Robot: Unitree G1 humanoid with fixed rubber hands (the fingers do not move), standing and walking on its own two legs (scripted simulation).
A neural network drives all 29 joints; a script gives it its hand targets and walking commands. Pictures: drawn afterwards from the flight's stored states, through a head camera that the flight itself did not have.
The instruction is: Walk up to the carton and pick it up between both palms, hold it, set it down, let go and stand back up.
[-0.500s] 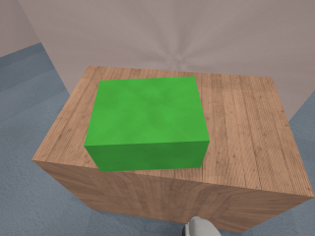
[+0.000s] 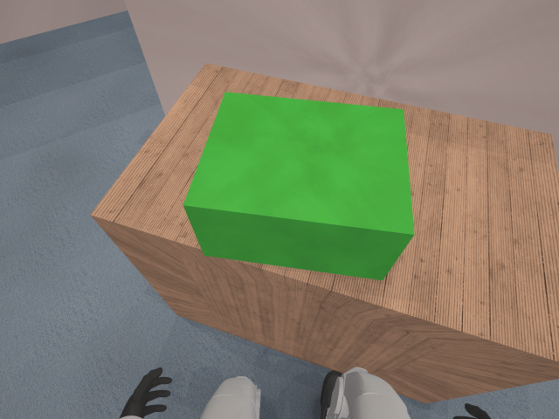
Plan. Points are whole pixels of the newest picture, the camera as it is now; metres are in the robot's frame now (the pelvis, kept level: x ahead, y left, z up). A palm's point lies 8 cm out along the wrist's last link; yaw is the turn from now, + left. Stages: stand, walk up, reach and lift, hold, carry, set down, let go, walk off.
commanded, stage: walk up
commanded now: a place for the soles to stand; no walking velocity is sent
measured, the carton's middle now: (301, 183) +0.46 -0.01 +0.00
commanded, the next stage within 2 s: none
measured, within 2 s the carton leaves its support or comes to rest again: neither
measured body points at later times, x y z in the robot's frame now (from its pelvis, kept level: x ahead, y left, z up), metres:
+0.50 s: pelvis -0.01 +0.03 +0.02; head -0.01 +0.02 +0.47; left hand +0.03 +0.27 -0.13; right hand +0.06 -0.19 -0.13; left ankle -0.01 +0.14 -0.71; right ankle -0.02 -0.10 -0.71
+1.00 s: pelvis +0.00 +0.02 +0.02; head +0.01 +0.01 +0.47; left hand +0.06 +0.25 -0.12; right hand +0.02 -0.22 -0.13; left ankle -0.01 +0.14 -0.71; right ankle -0.02 -0.10 -0.71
